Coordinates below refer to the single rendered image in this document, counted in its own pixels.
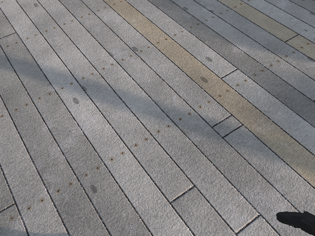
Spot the right robot hand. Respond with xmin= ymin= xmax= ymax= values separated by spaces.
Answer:
xmin=276 ymin=211 xmax=315 ymax=236

